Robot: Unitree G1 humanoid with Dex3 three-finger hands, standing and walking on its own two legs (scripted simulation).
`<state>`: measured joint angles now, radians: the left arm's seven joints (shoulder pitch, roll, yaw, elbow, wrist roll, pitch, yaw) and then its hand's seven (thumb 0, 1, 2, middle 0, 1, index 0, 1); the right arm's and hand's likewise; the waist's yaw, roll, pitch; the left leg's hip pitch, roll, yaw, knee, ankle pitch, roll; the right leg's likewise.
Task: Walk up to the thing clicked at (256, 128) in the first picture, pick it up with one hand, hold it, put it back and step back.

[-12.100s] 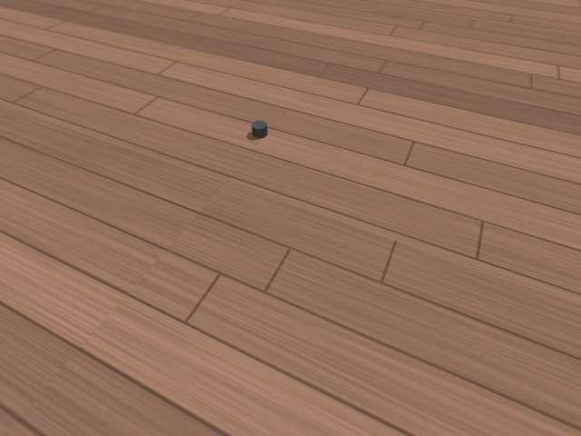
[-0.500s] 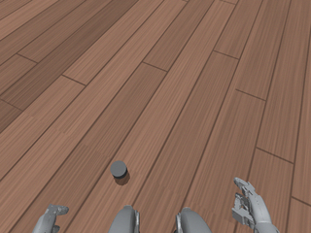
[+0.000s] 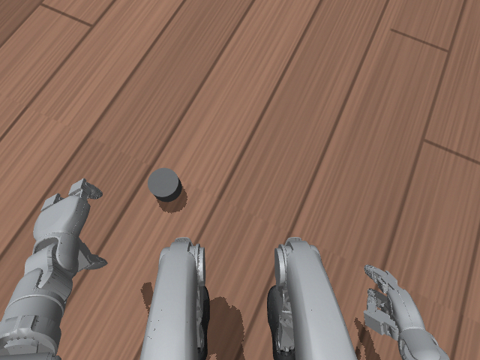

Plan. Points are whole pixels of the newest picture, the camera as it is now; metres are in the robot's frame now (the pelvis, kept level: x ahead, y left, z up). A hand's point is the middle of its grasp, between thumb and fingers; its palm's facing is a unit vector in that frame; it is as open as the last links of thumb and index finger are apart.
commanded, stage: rise first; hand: left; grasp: from above
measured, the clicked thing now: (165, 185) +0.50 +0.22 -0.45
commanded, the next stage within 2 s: approach in 1.48 s
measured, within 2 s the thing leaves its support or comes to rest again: neither
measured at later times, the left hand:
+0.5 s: hand (114, 202) +0.41 +0.29 -0.25, palm faces -0.46 -0.08 -0.89, open 14.2 cm
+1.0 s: hand (129, 192) +0.44 +0.28 -0.31, palm faces -0.45 -0.04 -0.89, open 14.1 cm
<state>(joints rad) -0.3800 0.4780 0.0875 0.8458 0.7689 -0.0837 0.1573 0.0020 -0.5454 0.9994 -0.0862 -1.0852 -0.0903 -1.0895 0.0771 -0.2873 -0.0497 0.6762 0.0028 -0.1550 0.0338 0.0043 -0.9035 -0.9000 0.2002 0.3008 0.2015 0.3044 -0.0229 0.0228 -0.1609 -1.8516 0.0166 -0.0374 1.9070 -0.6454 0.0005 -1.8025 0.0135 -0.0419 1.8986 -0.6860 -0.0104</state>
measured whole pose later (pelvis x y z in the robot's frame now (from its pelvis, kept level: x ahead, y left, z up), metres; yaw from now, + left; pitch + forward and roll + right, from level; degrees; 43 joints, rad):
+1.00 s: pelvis -0.01 +0.01 -0.14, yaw -6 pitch +34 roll -7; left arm -0.89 0.73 0.13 1.39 1.26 -0.24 0.41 0.01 -0.54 1.02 -0.08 -1.03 -0.09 -1.03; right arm 0.12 -0.26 0.04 0.76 -0.13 -0.05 0.12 0.00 -0.91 -0.90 0.20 0.30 0.20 0.30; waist -0.18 -0.02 -0.04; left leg -2.29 0.03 -0.10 2.36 -0.67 0.02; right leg -2.21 0.04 -0.10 2.30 -0.69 0.01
